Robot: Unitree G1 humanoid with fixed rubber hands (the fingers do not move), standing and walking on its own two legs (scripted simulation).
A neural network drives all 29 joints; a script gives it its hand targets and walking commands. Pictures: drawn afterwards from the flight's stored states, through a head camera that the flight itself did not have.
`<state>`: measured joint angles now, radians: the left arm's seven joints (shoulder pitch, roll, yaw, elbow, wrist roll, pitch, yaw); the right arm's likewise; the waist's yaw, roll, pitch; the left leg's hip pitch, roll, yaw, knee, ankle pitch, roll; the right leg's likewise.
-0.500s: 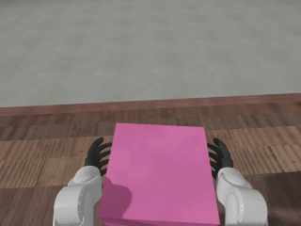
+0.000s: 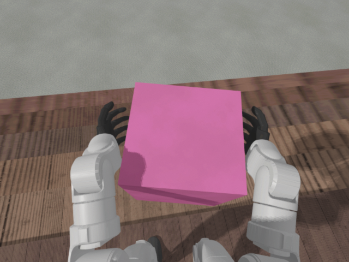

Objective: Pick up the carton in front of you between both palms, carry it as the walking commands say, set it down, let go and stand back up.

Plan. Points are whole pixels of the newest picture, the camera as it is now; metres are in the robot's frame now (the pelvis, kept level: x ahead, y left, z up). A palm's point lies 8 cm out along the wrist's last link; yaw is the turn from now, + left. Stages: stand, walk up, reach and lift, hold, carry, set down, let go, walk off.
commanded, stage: carry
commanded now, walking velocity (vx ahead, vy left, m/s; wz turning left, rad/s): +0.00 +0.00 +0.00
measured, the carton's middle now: (180, 153) +0.35 -0.01 +0.00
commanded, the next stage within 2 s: none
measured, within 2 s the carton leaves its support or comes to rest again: neither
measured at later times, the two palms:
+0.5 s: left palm (107, 94) +0.42 +0.15 +0.11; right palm (256, 93) +0.43 -0.16 +0.12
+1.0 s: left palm (113, 97) +0.41 +0.13 +0.12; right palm (265, 96) +0.42 -0.18 +0.12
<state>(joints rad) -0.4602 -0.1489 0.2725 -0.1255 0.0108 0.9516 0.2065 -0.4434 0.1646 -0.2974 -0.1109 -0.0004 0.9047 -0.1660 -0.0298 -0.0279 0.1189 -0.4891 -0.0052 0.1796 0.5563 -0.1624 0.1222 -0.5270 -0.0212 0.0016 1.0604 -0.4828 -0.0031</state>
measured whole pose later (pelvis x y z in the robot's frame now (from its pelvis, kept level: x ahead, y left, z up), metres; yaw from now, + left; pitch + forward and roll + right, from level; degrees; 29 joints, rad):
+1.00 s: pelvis +0.10 -0.03 +0.01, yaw +2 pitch +2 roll +0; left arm -0.43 -0.16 0.28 -0.01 0.07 1.02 0.18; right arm -0.44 0.15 -0.29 0.00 -0.08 1.01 -0.17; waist 0.00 0.00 -0.09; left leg -0.26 0.00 0.12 0.51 -0.29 0.05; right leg -0.28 0.01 -0.06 0.51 -0.27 -0.04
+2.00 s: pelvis +0.08 -0.03 +0.01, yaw +2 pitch +2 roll +0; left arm -0.44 -0.16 0.29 -0.01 0.07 1.03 0.18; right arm -0.45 0.15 -0.30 0.01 -0.08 1.02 -0.17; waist 0.00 0.00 -0.08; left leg -0.27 0.01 0.12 0.50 -0.27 0.04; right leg -0.28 0.02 -0.06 0.50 -0.24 -0.04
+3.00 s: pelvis +0.12 -0.04 +0.00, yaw +2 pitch +3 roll -1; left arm -0.44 -0.17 0.30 0.05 0.08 1.02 0.19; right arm -0.44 0.14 -0.29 0.05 -0.08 1.02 -0.19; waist 0.00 0.04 -0.15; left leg -0.34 0.03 0.09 0.71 -0.42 0.04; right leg -0.32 0.04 -0.08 0.63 -0.36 -0.06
